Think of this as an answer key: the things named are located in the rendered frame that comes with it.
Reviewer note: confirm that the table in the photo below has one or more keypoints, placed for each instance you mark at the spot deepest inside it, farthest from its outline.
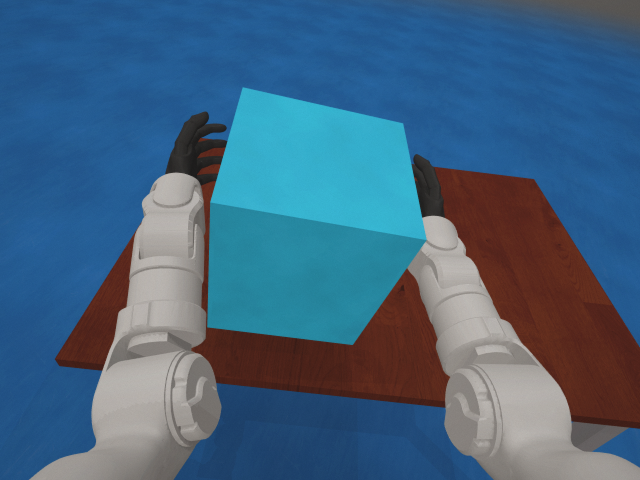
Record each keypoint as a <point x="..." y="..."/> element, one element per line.
<point x="535" y="275"/>

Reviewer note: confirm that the robot right upper arm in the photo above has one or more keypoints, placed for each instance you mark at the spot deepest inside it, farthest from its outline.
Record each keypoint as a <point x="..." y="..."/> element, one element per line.
<point x="514" y="420"/>

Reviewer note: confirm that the right robot forearm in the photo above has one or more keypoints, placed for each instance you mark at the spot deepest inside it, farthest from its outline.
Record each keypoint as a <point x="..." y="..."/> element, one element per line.
<point x="467" y="325"/>

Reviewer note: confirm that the robot left upper arm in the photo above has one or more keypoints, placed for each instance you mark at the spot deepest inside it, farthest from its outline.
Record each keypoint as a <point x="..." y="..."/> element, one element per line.
<point x="148" y="415"/>

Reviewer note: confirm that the left robot hand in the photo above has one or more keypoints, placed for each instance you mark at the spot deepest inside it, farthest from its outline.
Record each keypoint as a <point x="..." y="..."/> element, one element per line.
<point x="184" y="156"/>

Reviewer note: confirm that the left robot forearm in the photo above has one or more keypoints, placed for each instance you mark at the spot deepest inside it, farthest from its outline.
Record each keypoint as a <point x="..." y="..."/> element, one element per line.
<point x="163" y="312"/>

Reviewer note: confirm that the carton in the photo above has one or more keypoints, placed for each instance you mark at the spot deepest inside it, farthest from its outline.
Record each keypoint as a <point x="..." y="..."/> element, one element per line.
<point x="314" y="218"/>

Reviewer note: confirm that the right robot hand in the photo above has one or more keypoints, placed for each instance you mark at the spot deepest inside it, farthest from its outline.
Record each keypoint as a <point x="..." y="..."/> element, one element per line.
<point x="428" y="188"/>

